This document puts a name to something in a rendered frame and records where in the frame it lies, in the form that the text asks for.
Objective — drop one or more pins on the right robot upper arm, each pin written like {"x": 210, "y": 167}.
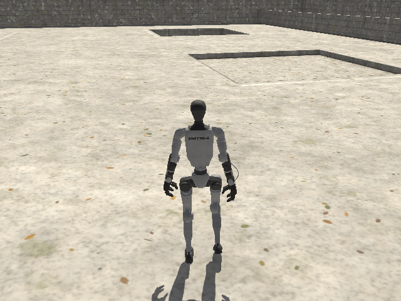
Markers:
{"x": 221, "y": 143}

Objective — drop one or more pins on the left robot hand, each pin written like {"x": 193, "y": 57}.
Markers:
{"x": 167, "y": 188}

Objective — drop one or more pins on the right robot hand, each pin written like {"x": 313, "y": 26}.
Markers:
{"x": 232, "y": 193}

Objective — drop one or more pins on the left robot upper arm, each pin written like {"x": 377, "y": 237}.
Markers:
{"x": 179, "y": 133}

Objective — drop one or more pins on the robot left forearm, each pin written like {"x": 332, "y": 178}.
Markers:
{"x": 170, "y": 170}

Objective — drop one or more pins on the right robot foot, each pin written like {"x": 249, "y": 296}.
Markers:
{"x": 217, "y": 249}

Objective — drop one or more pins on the robot right forearm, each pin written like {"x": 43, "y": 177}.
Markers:
{"x": 228, "y": 171}

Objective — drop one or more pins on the left robot shin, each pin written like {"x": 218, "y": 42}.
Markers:
{"x": 187, "y": 234}

